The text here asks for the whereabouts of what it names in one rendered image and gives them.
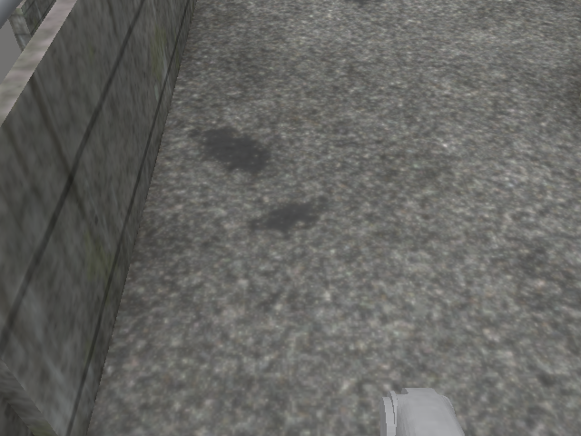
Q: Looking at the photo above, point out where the right robot thigh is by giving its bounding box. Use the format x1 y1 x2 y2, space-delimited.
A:
379 388 465 436

